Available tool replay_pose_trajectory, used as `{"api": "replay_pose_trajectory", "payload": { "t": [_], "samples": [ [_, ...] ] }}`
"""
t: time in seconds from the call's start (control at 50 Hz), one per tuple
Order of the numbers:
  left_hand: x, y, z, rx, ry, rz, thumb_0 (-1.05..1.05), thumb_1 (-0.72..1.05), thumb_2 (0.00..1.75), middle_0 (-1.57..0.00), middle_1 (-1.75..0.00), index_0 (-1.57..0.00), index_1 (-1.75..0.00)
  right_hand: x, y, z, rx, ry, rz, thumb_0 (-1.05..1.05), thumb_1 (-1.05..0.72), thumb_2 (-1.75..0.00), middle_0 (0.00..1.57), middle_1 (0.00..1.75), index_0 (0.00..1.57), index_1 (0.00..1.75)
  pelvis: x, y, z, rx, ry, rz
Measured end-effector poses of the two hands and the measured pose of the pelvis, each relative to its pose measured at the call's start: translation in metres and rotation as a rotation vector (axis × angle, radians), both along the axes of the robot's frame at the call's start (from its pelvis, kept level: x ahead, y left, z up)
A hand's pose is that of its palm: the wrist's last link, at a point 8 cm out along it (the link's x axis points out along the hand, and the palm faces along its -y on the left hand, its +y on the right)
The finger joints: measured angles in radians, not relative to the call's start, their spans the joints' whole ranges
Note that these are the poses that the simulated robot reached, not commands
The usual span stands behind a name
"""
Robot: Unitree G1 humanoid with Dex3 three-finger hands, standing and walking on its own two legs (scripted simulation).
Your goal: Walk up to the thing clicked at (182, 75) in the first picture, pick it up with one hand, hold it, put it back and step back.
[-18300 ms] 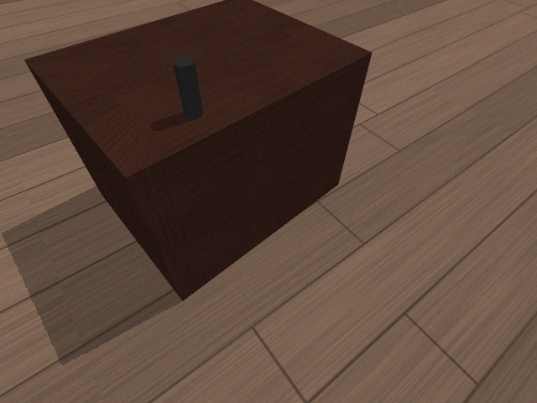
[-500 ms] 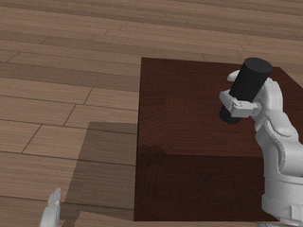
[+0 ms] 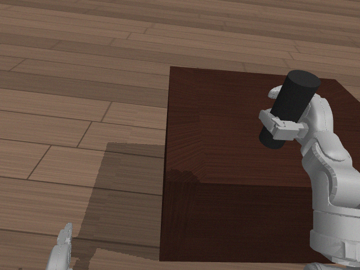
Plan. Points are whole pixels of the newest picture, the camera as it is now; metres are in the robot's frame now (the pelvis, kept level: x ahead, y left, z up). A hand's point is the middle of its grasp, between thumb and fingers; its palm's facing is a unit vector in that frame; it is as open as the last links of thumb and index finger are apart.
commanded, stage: hold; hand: right
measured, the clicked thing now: (285, 113) +0.33 -0.18 +0.24
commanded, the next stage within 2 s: crouch in 1.00 s
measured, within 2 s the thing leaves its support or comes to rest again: neither
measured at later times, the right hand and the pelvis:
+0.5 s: hand (275, 113) +0.35 -0.17 +0.23, palm faces +0.14 +0.99 -0.01, open 7.2 cm; pelvis +0.01 +0.00 +0.00, yaw +0 degrees
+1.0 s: hand (281, 113) +0.34 -0.18 +0.23, palm faces +0.17 +0.98 -0.02, open 7.2 cm; pelvis +0.01 +0.00 +0.00, yaw +0 degrees
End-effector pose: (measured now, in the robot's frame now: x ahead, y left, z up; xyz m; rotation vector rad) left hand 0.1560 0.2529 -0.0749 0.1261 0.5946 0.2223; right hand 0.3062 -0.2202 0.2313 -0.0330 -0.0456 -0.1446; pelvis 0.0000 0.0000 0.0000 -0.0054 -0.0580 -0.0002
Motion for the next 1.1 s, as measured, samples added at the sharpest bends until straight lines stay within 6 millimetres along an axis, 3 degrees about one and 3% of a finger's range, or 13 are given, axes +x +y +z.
{"api": "replay_pose_trajectory", "payload": {
  "t": [0.24,0.42,0.66,0.9,1.1],
  "samples": [
    [0.005,-0.002,0.001,0.002,-0.003,0.0,-0.01,-0.54,0.06,-0.05,-0.05,-0.05,-0.06,-0.005,-0.006,0.004,-0.002,-0.04,-0.023,0.0,0.09,-1.18,0.86,1.17,0.88,1.17,0.007,0.0,0.0,0.001,0.001,-0.004],
    [0.01,-0.002,0.002,0.002,-0.01,0.005,-0.01,-0.54,0.05,-0.05,-0.05,-0.05,-0.06,0.008,0.002,-0.001,0.005,0.013,0.014,0.0,0.09,-1.19,0.86,1.17,0.88,1.17,0.006,-0.002,0.001,0.0,0.003,-0.003],
    [0.0,0.001,-0.002,0.005,0.027,0.015,-0.01,-0.54,0.06,-0.05,-0.05,-0.05,-0.06,0.004,-0.001,0.003,0.0,-0.036,-0.013,0.0,0.09,-1.19,0.86,1.17,0.88,1.17,0.008,-0.002,0.0,0.001,0.005,0.003],
    [0.014,-0.002,0.007,0.001,-0.033,0.012,-0.01,-0.53,0.05,-0.05,-0.05,-0.05,-0.06,0.009,-0.001,-0.007,0.016,0.019,-0.004,0.0,0.1,-1.19,0.86,1.17,0.88,1.17,0.009,-0.002,0.001,0.0,0.007,0.003],
    [0.004,0.0,-0.004,0.006,0.035,0.006,-0.01,-0.54,0.06,-0.05,-0.05,-0.05,-0.06,0.005,0.0,0.005,-0.003,-0.041,-0.003,0.0,0.1,-1.19,0.86,1.17,0.88,1.17,0.011,-0.001,0.001,0.003,0.003,0.001]
  ]
}}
